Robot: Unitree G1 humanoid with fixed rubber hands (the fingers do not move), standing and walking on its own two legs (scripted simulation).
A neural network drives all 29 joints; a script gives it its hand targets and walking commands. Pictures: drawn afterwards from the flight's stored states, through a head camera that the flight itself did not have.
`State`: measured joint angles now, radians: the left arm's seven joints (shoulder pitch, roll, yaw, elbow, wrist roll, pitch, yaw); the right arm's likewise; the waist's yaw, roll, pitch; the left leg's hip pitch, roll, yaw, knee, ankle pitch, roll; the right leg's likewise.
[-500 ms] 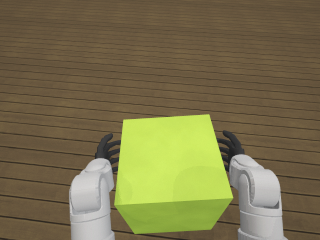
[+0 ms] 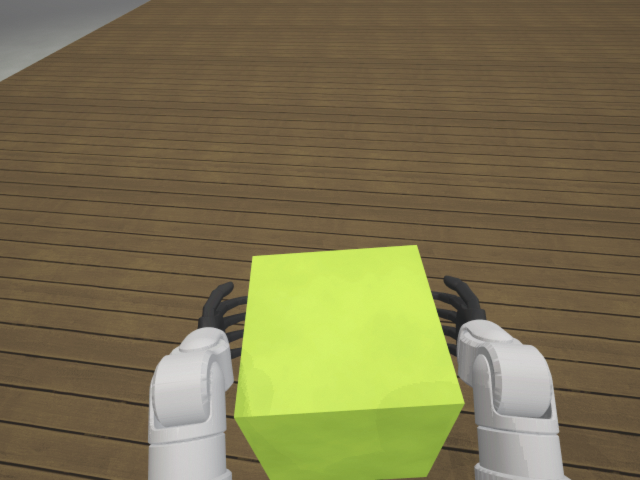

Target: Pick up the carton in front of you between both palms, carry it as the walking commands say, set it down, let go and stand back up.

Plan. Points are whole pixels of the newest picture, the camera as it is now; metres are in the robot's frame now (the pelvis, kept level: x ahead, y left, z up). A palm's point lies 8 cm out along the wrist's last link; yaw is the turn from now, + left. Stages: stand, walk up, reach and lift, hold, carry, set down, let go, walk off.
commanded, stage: carry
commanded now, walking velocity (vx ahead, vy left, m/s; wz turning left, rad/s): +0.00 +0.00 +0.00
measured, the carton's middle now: (342, 370) +0.27 +0.00 +0.00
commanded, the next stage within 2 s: hold in 1.24 s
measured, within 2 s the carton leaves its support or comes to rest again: neither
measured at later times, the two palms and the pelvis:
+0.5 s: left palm (219, 364) +0.26 +0.15 +0.05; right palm (463, 357) +0.26 -0.15 +0.04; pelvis -0.03 +0.00 +0.00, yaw +0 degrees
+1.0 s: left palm (215, 377) +0.24 +0.15 +0.05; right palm (467, 370) +0.24 -0.15 +0.05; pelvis -0.05 +0.00 +0.00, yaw +0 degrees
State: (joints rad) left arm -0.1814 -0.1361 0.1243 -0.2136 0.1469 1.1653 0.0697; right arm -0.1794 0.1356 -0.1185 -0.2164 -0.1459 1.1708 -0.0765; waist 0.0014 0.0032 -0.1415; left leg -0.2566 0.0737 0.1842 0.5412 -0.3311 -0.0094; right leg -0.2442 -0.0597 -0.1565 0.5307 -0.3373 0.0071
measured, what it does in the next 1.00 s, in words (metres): shifts its weight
